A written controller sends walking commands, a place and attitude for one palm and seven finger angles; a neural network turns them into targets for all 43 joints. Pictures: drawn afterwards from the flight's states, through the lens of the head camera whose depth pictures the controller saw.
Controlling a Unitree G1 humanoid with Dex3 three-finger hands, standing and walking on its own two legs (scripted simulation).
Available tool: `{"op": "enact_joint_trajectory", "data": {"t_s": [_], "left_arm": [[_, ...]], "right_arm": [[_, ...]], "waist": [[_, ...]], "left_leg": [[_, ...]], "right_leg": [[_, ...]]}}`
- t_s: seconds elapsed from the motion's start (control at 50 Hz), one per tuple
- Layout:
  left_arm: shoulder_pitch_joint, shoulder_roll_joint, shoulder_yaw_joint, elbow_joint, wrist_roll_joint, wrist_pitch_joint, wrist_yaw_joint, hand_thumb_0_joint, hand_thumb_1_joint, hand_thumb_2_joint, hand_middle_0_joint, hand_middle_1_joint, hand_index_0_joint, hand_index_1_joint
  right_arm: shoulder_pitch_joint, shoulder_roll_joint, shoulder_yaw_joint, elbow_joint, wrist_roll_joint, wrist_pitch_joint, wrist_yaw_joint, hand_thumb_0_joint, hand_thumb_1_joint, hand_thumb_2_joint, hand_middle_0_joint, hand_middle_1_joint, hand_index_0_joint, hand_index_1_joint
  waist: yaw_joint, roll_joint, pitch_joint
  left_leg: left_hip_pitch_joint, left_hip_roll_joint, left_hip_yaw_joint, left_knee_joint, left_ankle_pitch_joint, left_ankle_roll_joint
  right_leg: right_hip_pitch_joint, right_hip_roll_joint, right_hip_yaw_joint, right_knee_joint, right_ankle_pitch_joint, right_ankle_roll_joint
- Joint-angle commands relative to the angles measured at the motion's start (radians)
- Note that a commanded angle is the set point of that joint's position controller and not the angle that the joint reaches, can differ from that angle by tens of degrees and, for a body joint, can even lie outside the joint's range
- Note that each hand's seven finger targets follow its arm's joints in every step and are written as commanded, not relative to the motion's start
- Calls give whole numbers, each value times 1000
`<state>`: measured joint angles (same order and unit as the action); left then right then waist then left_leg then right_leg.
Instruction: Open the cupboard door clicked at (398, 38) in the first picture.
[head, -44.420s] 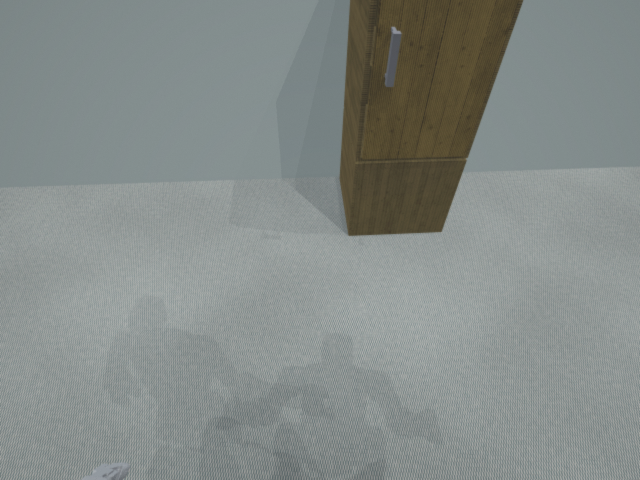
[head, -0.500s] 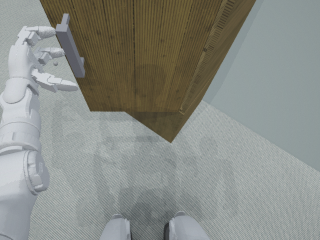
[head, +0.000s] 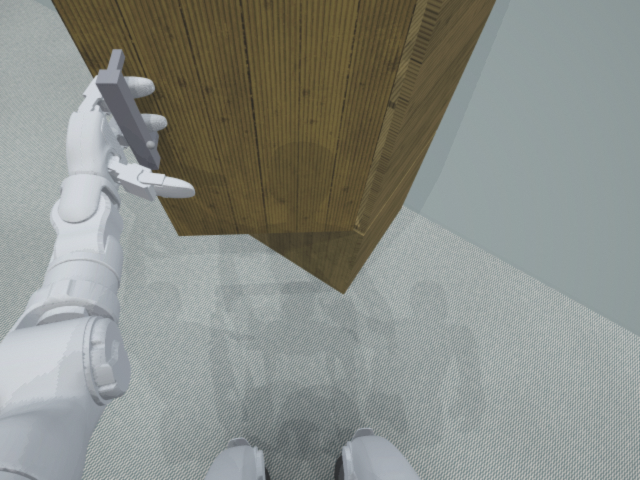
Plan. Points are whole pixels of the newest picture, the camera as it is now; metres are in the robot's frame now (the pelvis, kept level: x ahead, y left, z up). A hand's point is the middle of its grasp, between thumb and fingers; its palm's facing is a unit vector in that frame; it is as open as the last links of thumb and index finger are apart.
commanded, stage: slide the fingers in behind the handle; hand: left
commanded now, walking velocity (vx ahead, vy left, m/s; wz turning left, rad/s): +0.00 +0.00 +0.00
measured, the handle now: (135, 114) +0.56 +0.20 +0.08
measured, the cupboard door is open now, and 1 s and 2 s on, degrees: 37 40 55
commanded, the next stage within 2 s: close the thumb around the handle in 0.62 s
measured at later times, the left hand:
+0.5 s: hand (153, 154) +0.49 +0.17 +0.08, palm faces +0.07 -1.00 -0.03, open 14.3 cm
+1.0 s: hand (152, 151) +0.50 +0.17 +0.08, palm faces +0.04 -1.00 -0.01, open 11.8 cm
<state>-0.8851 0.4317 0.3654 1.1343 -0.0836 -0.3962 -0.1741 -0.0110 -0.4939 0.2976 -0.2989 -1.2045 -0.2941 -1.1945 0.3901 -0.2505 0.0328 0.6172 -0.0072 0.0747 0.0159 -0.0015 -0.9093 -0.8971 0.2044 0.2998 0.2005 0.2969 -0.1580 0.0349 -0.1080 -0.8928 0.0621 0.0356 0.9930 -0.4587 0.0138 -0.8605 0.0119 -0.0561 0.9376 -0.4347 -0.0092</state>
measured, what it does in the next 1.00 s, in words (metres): stands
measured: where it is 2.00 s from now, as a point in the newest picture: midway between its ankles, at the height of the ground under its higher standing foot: outside the picture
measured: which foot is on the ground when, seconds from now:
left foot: down 0.00-1.00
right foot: down 0.00-1.00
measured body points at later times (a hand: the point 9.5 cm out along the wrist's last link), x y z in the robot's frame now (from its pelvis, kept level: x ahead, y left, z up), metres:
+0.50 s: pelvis +0.00 -0.01 +0.00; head +0.11 +0.00 +0.44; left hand +0.48 +0.22 +0.09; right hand +0.01 -0.28 -0.12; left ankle +0.00 +0.11 -0.68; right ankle +0.00 -0.12 -0.68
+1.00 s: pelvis +0.00 +0.00 +0.00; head +0.11 +0.01 +0.43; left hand +0.49 +0.22 +0.09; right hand +0.01 -0.27 -0.12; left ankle +0.00 +0.11 -0.68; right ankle +0.00 -0.12 -0.68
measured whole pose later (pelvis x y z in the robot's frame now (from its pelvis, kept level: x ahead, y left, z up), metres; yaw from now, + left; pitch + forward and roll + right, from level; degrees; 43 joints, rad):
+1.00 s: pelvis +0.00 +0.00 +0.00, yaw +1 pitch +20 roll -2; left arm -0.89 0.41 0.33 1.16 -0.10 -0.42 -0.16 -0.01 -0.15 0.45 -0.32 -1.24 -0.31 -1.23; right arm 0.38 -0.26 0.02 0.65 -0.01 0.05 0.01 0.00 -0.91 -0.90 0.20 0.30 0.20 0.30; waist -0.15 0.03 -0.11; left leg -0.90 0.05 0.02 1.00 -0.45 0.01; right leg -0.86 0.01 -0.07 0.94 -0.44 -0.02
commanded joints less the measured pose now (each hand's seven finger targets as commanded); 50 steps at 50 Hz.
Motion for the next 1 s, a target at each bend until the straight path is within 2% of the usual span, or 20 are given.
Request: {"op": "enact_joint_trajectory", "data": {"t_s": [0.0,0.04,0.1,0.16,0.2,0.28,0.36,0.4,0.44,0.48,0.54,0.58,0.6,0.64,0.7,0.8,0.88,0.92,0.96,0.98], "left_arm": [[-431,201,8,-218,-16,-73,7,0,-500,300,-300,-1200,-300,-1200],[-454,174,-24,-222,-9,-80,9,0,-500,300,-300,-1200,-300,-1200],[-452,148,-43,-234,-10,-94,8,0,-500,300,-300,-1200,-300,-1200],[-490,107,-81,-222,-15,-97,8,0,-500,300,-300,-1200,-300,-1200],[-519,80,-107,-226,-17,-99,11,0,-500,300,-300,-1200,-300,-1200],[-508,93,-95,-244,-17,-110,16,0,-500,300,-300,-1200,-300,-1200],[-527,64,-125,-236,-21,-112,15,0,-500,300,-300,-1200,-300,-1200],[-510,116,-85,-216,-17,-112,17,0,-500,300,-300,-1200,-300,-1200],[-509,71,-119,-230,-19,-113,11,0,-500,300,-300,-1200,-300,-1200],[-506,78,-112,-243,-22,-121,11,0,-500,300,-300,-1200,-300,-1200],[-513,75,-113,-234,-25,-118,11,0,-500,300,-300,-1200,-300,-1200],[-502,82,-103,-240,-26,-123,11,0,-500,300,-300,-1200,-300,-1200],[-504,75,-110,-227,-26,-118,11,0,-500,300,-300,-1200,-300,-1200],[-498,125,-68,-223,-26,-115,13,0,-500,300,-300,-1200,-300,-1200],[-485,131,-63,-219,-30,-113,4,0,-500,300,-300,-1200,-300,-1200],[-509,149,-53,-189,-24,-102,4,0,-220,420,-320,-1230,-320,-1230],[-489,164,-33,-204,-24,-103,4,0,4,516,-336,-1254,-336,-1254],[-473,170,-28,-189,-23,-95,2,0,116,564,-344,-1266,-344,-1266],[-486,131,-56,-204,-26,-96,2,0,228,612,-352,-1278,-352,-1278],[-479,150,-39,-190,-22,-94,8,0,284,636,-356,-1284,-356,-1284]], "right_arm": [[169,-177,-76,-42,-4,-20,-18,0,-900,-900,200,300,200,300],[170,-174,-76,-33,-4,-24,-16,0,-900,-900,200,300,200,300],[171,-173,-80,-24,-5,-27,-15,0,-900,-900,200,300,200,300],[172,-171,-81,-12,-4,-33,-15,0,-900,-900,200,300,200,300],[167,-172,-81,-5,-4,-38,-14,0,-900,-900,200,300,200,300],[171,-175,-85,1,-7,-44,-12,0,-900,-900,200,300,200,300],[161,-173,-81,4,-4,-47,-14,0,-900,-900,200,300,200,300],[159,-180,-82,8,-3,-46,-16,0,-900,-900,200,300,200,300],[150,-172,-81,2,-2,-50,-15,0,-900,-900,200,300,200,300],[152,-173,-82,4,-3,-52,-14,0,-900,-900,200,300,200,300],[146,-174,-81,1,-2,-51,-14,0,-900,-900,200,300,200,300],[148,-174,-82,4,-2,-53,-15,0,-900,-900,200,300,200,300],[143,-174,-81,4,-2,-53,-15,0,-900,-900,200,300,200,300],[147,-177,-81,4,-2,-52,-17,0,-900,-900,200,300,200,300],[141,-175,-76,-1,0,-51,-19,0,-900,-900,200,300,200,300],[146,-176,-73,-1,-1,-50,-23,0,-900,-900,200,300,200,300],[153,-178,-75,-8,-3,-49,-22,0,-900,-900,200,300,200,300],[152,-179,-74,-11,-2,-46,-22,0,-900,-900,200,300,200,300],[153,-176,-75,-18,-3,-46,-21,0,-900,-900,200,300,200,300],[155,-179,-76,-12,-3,-45,-21,0,-900,-900,200,300,200,300]], "waist": [[-8,63,-480],[-22,42,-452],[-17,88,-478],[-41,62,-447],[-47,83,-440],[-33,104,-497],[-48,92,-443],[-35,80,-455],[-38,96,-456],[-30,112,-489],[-41,70,-462],[-30,85,-481],[-39,84,-467],[-28,67,-463],[-25,67,-462],[-34,62,-432],[-18,90,-481],[-19,70,-460],[-27,73,-464],[-23,75,-461]], "left_leg": [[356,-42,-62,-83,431,12],[339,-43,-63,-87,400,14],[378,-44,-64,-83,420,12],[367,-45,-68,-83,383,16],[372,-46,-70,-86,362,14],[413,-48,-76,-83,404,11],[393,-48,-76,-86,375,15],[377,-50,-76,-86,363,13],[390,-51,-74,-87,372,13],[418,-49,-79,-83,409,10],[392,-49,-77,-85,386,13],[408,-48,-80,-84,411,10],[401,-48,-77,-80,402,11],[371,-52,-71,-83,386,13],[366,-50,-72,-83,397,13],[341,-50,-73,-83,369,14],[372,-49,-75,-81,404,10],[353,-47,-73,-80,397,11],[365,-48,-75,-83,391,12],[364,-45,-77,-84,392,10]], "right_leg": [[200,38,25,-92,416,-5],[197,37,26,-99,399,-4],[180,36,28,-97,404,-8],[162,38,27,-105,378,-7],[144,35,28,-109,356,-6],[157,35,25,-102,378,-10],[140,36,24,-108,360,-11],[156,34,27,-107,356,-11],[151,34,26,-106,362,-11],[152,34,23,-97,381,-12],[158,36,25,-104,376,-8],[157,35,22,-96,386,-10],[147,34,23,-99,383,-9],[184,33,31,-103,390,-8],[182,33,28,-97,398,-8],[164,32,29,-98,368,-7],[170,32,25,-90,381,-9],[165,33,25,-91,375,-8],[158,36,21,-91,366,-9],[150,34,19,-91,361,-8]]}}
